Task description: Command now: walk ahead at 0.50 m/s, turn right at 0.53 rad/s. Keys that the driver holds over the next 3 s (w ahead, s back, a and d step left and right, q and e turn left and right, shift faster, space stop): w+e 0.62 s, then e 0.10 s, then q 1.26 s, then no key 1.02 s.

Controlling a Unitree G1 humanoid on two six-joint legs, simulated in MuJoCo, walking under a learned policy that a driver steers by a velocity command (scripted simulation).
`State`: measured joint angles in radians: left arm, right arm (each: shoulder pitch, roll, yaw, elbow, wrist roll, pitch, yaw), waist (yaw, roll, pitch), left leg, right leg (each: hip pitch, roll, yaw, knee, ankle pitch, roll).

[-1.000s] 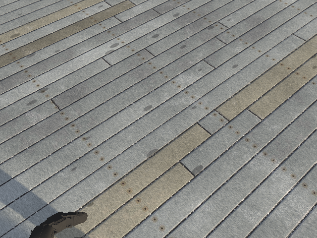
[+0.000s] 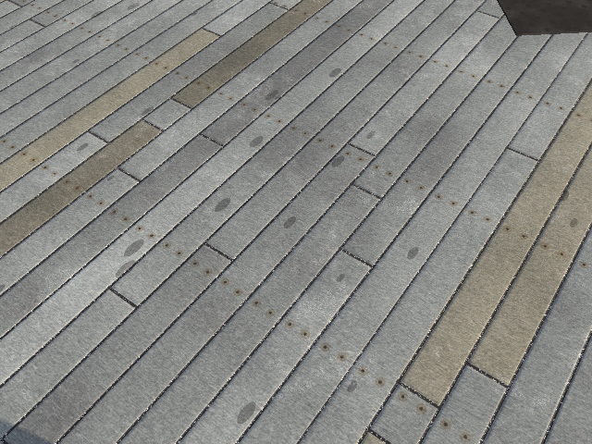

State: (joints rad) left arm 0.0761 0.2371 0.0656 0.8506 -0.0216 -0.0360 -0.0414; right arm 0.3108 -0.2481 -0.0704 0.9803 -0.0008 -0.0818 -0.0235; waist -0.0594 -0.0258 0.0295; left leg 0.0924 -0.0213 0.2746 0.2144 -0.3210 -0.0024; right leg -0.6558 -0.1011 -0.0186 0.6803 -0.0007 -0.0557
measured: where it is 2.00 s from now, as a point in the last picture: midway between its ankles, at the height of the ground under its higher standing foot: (349, 422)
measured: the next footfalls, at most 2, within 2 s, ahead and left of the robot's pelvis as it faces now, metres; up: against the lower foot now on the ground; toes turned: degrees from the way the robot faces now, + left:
right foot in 0.10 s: +0.23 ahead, -0.11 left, +0.00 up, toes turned -7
left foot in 0.58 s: +0.55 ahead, +0.02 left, +0.00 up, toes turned -23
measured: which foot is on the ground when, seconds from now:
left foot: down 0.00-0.10, up 0.12-0.56, down 0.58-1.00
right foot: up 0.00-0.08, down 0.10-0.58, up 0.60-0.96, down 0.98-1.00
